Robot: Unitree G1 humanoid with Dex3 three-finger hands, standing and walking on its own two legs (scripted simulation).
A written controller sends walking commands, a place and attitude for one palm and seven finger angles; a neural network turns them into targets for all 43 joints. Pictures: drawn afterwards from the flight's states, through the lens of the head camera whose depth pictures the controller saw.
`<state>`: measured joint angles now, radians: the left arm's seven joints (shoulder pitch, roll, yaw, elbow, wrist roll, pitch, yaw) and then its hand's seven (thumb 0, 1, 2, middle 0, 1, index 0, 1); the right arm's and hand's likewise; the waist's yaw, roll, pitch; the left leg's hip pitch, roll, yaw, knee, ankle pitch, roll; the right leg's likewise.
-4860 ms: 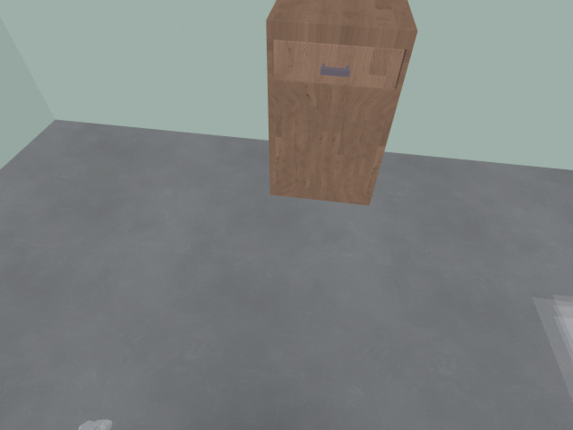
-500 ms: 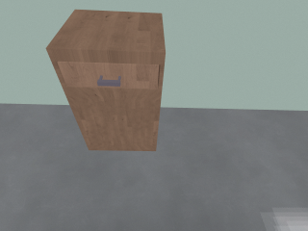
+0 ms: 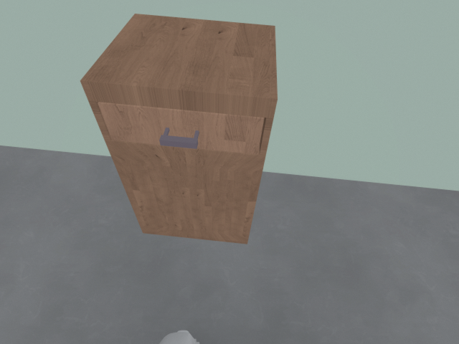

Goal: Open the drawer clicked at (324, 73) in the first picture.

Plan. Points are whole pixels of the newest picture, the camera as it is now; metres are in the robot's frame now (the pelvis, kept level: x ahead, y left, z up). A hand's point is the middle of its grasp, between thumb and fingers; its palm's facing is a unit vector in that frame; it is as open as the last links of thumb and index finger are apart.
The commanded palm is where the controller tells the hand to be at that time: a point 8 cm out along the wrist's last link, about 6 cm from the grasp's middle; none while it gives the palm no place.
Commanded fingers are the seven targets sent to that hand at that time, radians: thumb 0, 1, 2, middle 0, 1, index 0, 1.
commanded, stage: take the last steps up to it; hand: left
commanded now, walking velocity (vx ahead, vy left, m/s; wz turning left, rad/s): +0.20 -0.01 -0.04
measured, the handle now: (180, 137) +0.64 +0.21 -0.08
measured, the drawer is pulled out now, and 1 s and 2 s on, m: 0.00 0.00 0.00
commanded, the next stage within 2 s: come to a stop and stand still in 0.16 s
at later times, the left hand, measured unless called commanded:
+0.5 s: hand (159, 293) +0.24 +0.17 -0.16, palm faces -0.05 -0.97 -0.23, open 7.4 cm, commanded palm none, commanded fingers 0.00 0.90 0.90 -0.20 -0.30 -0.20 -0.30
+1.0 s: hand out of the picture +0.12 +0.24 -0.17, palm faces +0.02 -0.98 -0.20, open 7.4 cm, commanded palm none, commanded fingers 0.00 0.90 0.90 -0.20 -0.30 -0.20 -0.30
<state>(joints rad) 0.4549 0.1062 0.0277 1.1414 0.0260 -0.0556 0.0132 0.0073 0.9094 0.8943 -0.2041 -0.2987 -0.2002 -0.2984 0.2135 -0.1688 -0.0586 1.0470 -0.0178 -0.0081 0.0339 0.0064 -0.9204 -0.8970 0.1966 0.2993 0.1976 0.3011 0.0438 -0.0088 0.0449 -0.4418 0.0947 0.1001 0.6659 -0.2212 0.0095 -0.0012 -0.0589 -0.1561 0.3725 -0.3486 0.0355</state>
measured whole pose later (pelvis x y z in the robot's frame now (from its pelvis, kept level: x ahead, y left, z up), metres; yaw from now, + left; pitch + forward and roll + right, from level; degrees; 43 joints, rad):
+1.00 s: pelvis +0.11 +0.04 +0.01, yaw -3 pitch +0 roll +0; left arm 0.27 0.22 0.05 1.07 0.02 0.05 0.01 0.01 0.91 0.89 -0.20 -0.30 -0.20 -0.30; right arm 0.26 -0.14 -0.02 1.05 -0.02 0.00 -0.03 0.01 -0.93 -0.90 0.20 0.30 0.20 0.30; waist 0.01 -0.04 0.00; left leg -0.15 0.01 0.06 0.39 -0.24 0.02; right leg -0.35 -0.02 -0.01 0.83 -0.36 0.03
